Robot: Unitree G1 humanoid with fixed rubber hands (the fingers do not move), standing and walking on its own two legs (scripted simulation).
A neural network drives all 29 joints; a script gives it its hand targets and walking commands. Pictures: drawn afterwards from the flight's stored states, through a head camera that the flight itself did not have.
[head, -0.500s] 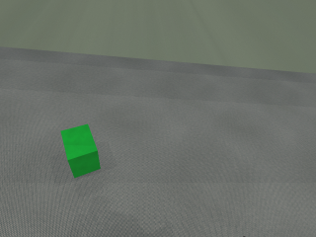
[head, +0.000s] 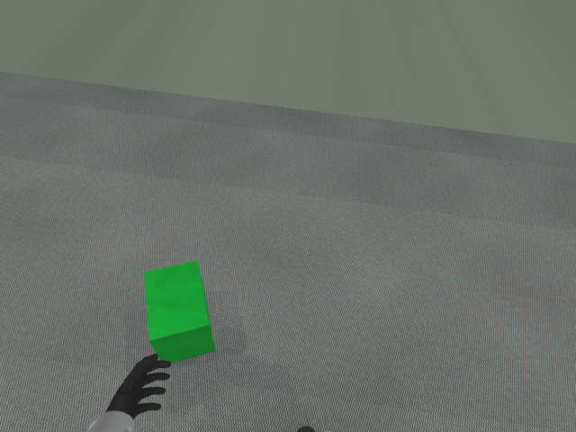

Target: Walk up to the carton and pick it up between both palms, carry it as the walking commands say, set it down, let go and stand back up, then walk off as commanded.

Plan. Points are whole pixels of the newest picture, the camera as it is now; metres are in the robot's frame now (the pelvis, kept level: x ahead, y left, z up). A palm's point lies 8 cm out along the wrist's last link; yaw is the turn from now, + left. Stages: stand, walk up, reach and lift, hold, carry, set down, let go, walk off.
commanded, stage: walk up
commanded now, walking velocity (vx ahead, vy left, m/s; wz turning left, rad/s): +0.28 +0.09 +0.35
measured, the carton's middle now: (180, 312) +0.61 +0.26 -0.65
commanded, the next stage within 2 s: none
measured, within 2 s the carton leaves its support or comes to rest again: neither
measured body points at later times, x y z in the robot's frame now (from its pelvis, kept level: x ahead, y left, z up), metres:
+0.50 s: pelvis +0.14 +0.07 +0.01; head +0.16 +0.09 +0.46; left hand +0.07 +0.32 -0.15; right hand +0.32 -0.15 -0.11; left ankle +0.19 +0.19 -0.72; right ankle +0.13 -0.11 -0.71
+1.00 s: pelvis +0.16 +0.07 +0.02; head +0.17 +0.07 +0.47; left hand +0.17 +0.33 -0.13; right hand +0.23 -0.17 -0.13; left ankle +0.18 +0.19 -0.72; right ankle +0.17 -0.04 -0.72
